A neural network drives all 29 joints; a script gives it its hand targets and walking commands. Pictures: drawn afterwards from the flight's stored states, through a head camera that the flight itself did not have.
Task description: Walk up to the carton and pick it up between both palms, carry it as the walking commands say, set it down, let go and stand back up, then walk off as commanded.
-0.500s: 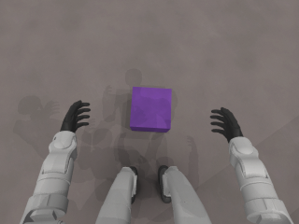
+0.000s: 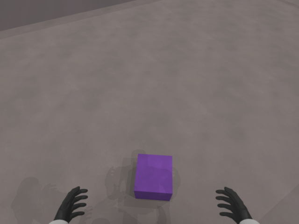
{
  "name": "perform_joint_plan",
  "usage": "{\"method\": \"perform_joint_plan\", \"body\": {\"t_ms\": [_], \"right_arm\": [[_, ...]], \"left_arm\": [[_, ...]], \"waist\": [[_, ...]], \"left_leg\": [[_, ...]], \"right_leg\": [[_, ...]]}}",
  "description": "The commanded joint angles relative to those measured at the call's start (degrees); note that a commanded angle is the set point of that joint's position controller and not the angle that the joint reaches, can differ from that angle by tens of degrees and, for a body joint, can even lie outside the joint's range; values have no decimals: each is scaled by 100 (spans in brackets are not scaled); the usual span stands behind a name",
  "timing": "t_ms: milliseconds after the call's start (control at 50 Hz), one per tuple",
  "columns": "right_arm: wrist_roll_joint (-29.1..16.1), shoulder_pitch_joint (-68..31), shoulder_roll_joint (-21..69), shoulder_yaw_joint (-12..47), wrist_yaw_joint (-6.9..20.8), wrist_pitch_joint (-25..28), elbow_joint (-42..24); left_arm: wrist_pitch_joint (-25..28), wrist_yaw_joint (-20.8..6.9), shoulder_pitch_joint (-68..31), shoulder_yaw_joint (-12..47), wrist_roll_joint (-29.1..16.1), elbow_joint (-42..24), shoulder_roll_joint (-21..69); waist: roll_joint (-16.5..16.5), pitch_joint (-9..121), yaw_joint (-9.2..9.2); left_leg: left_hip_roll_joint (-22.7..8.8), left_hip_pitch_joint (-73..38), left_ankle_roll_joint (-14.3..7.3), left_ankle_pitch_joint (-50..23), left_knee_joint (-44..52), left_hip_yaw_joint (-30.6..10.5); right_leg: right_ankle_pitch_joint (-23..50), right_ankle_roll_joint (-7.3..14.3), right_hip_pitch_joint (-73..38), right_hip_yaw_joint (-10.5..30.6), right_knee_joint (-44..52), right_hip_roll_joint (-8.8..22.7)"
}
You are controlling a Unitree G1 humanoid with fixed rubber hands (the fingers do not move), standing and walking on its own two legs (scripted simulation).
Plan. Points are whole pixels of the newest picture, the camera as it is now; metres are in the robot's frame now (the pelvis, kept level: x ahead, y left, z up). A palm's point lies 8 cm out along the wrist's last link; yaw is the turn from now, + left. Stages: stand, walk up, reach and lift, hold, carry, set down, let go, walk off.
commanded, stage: let go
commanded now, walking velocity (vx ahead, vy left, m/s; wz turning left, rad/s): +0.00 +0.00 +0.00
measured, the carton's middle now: (153, 177) +0.45 -0.02 -0.68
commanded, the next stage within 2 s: stand in 0.34 s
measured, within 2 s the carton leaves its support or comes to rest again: neither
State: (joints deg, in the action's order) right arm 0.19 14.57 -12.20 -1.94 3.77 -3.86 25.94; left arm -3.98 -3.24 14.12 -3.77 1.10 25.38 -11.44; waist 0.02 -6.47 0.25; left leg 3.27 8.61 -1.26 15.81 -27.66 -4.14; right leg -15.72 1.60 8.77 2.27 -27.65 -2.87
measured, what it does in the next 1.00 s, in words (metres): stands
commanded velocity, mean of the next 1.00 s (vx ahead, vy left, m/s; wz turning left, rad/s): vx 0.00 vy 0.00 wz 0.00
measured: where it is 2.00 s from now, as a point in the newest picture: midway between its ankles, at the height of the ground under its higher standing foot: outside the picture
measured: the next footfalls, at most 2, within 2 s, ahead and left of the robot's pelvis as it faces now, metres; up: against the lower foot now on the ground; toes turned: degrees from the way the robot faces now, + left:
none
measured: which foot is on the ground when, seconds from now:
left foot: down 0.00-1.00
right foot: down 0.00-1.00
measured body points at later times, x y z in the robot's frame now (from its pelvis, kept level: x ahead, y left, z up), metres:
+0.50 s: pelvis +0.01 +0.00 +0.00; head -0.04 +0.00 +0.44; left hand +0.15 +0.27 -0.09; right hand +0.15 -0.27 -0.09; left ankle -0.01 +0.11 -0.74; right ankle -0.01 -0.10 -0.74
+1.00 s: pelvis -0.01 +0.00 +0.00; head -0.08 +0.01 +0.45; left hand +0.10 +0.28 -0.10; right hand +0.07 -0.29 -0.11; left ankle -0.01 +0.11 -0.74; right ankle -0.01 -0.10 -0.74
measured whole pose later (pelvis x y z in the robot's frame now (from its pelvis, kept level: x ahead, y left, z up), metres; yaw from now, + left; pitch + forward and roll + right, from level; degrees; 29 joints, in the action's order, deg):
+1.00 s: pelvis -0.01 +0.00 +0.00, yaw -2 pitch -3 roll +0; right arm 2.0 16.0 -18.6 -1.9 -0.2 2.1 51.5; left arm 1.9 0.3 16.6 -2.0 1.9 47.0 -18.0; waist -0.1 6.4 -0.3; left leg 2.5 8.2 -1.4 14.1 -25.7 -2.2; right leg -13.3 1.6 9.0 4.2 -25.8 -3.5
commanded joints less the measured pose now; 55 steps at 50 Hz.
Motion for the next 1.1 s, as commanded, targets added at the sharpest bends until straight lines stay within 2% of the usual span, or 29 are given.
{"method": "perform_joint_plan", "body": {"t_ms": [0, 20, 80, 140, 180, 200, 220, 260, 300, 320, 340, 360, 420, 440, 480, 560, 580, 600, 620, 660, 680, 740, 800, 820, 880, 920, 940, 980, 1080], "right_arm": [[53, -563, -568, -251, -2, 41, -893], [10, -566, -569, -204, 29, -21, -872], [101, -556, -658, -246, -20, -185, -903], [105, -442, -640, -292, -41, -275, -915], [107, -412, -626, -253, -63, -355, -912], [134, -536, -646, -282, -63, -415, -926], [81, -376, -578, -240, -54, -469, -877], [64, -612, -600, -249, -75, -574, -911], [46, -649, -538, -248, -110, -638, -990], [41, -692, -1148, -383, -362, -211, -13], [125, -504, -1244, -441, -404, -28, 57], [122, -530, -1246, -456, -406, 130, 136], [191, -373, -1245, -425, -411, 355, 589], [200, -508, -1241, -416, -392, 403, 650], [220, -495, -1289, -408, -390, 460, 864], [185, -448, -1195, -352, -455, 579, 1017], [195, -430, -1355, -389, -447, 612, 1109], [166, -454, -1413, -402, -442, 624, 1178], [182, -510, -1489, -427, -446, 626, 1230], [196, -440, -1490, -391, -457, 641, 1310], [205, -520, -1515, -380, -456, 669, 1355], [174, -348, -1517, -342, -436, 728, 1529], [169, -399, -1601, -349, -438, 745, 1582], [202, -314, -1726, -337, -441, 753, 1690], [187, -314, -1678, -307, -443, 738, 1816], [172, -443, -1718, -288, -453, 763, 1910], [185, -515, -1723, -287, -451, 761, 1940], [180, -408, -1707, -244, -432, 744, 2069], [149, -331, -1819, -265, -418, 743, 2323]], "left_arm": [[49, -67, -670, -55, -123, -943, -615], [4, -80, -737, -75, -78, -1065, -676], [-149, -121, -525, -37, -108, -837, -605], [-225, -122, -512, -125, 11, -896, -688], [-230, -108, -428, -108, -48, -819, -671], [-237, -85, -425, -172, -15, -892, -671], [-252, -76, -403, -156, 23, -970, -653], [-231, 13, -428, -198, 74, -811, -713], [-181, 61, -461, -106, 24, -737, -683], [24, 289, -346, -348, 33, 88, -1484], [126, 360, -261, -349, 68, 106, -1519], [250, 372, -413, -317, 86, 92, -1531], [418, 359, -407, -217, 149, 419, -1241], [477, 336, -332, -209, 142, 432, -1270], [523, 349, -379, -211, 126, 654, -1310], [601, 408, -332, -241, 154, 825, -1466], [609, 388, -342, -242, 122, 855, -1437], [606, 390, -422, -217, 142, 847, -1436], [639, 391, -291, -261, 102, 875, -1566], [665, 404, -282, -267, 106, 1007, -1607], [676, 407, -212, -238, 98, 1009, -1561], [699, 406, -219, -207, 84, 1195, -1608], [723, 402, -180, -211, 114, 1278, -1700], [718, 401, -159, -174, 84, 1362, -1742], [746, 422, -204, -172, 97, 1448, -1809], [743, 406, -143, -114, 108, 1588, -1728], [752, 394, -145, -88, 48, 1577, -1702], [743, 391, -178, -76, 58, 1720, -1737], [770, 398, -83, -58, 74, 1930, -1911]], "waist": [[-120, 683, -96], [54, 507, 5], [-167, 249, -20], [4, 140, -23], [-221, 208, -18], [18, 218, 97], [90, 178, 19], [126, 152, 137], [18, 398, 94], [123, 1752, 140], [148, 1837, 90], [-24, 1839, 0], [100, 1231, -47], [-179, 1129, 9], [21, 894, -26], [100, 693, -137], [221, 668, -63], [171, 788, -126], [-42, 711, -38], [-97, 759, -50], [109, 750, -11], [-58, 720, -76], [-4, 701, -39], [218, 722, -2], [-112, 696, -50], [192, 636, 13], [-44, 563, 48], [-93, 461, -15], [98, 431, -37]], "left_leg": [[-217, -147, 183, -976, 488, 157], [-227, -43, 198, -807, 536, 191], [-258, -81, 156, -672, 592, 181], [-221, -133, 148, -737, 519, 224], [-237, -167, 100, -988, 534, 162], [-177, -173, 141, -1010, 496, 237], [-195, -242, 136, -1109, 479, 212], [-210, -285, 122, -1197, 468, 153], [-240, -279, 133, -1435, 366, 145], [-420, 99, 145, -1828, -62, -94], [-419, 16, 121, -1416, 30, -142], [-503, -149, 34, -1379, 33, -222], [-548, 48, -30, -1411, 80, -375], [-606, 67, -88, -1435, 148, -472], [-639, 216, -79, -1431, 240, -487], [-716, 238, -74, -1522, 403, -560], [-708, 303, -83, -1595, 427, -603], [-715, 302, -82, -1597, 486, -600], [-702, 303, -86, -1515, 447, -607], [-708, 286, -54, -1448, 575, -592], [-711, 350, -69, -1370, 586, -607], [-756, 286, -75, -1213, 688, -626], [-776, 356, -67, -1347, 708, -623], [-755, 349, -55, -1372, 712, -576], [-788, 381, -63, -1010, 795, -630], [-813, 438, -97, -587, 871, -663], [-811, 562, -109, -413, 929, -716], [-803, 600, -120, -118, 1028, -735], [-771, 549, -108, -50, 972, -643]], "right_leg": [[1115, -201, -345, 10, 399, 234], [882, -191, -351, -14, 421, 209], [696, -212, -412, -46, 459, 176], [825, -224, -540, 3, 464, 202], [1074, -277, -607, -19, 422, 155], [1067, -263, -654, -43, 390, 138], [1172, -255, -596, -14, 389, 150], [1119, -243, -544, -52, 362, 138], [1287, -228, -528, -15, 318, 139], [1887, -197, -652, 249, 83, 488], [1710, -136, -560, 398, 111, 593], [1640, -78, -385, 437, 77, 597], [1529, -62, 138, 608, 251, 620], [1407, -47, 241, 528, 250, 574], [1342, -51, 377, 646, 374, 597], [1266, 21, 471, 723, 349, 644], [1238, 32, 452, 681, 338, 622], [1176, 8, 366, 632, 405, 591], [1301, 2, 388, 645, 460, 604], [1236, 1, 264, 690, 477, 631], [1199, 22, 264, 735, 487, 626], [1093, 27, 280, 796, 510, 662], [1196, 25, 217, 774, 537, 648], [1159, 29, 213, 805, 553, 647], [970, 56, 204, 826, 578, 642], [593, 70, 300, 917, 709, 645], [610, 72, 256, 910, 692, 644], [373, 46, 342, 921, 730, 639], [270, 94, 434, 1082, 883, 708]]}}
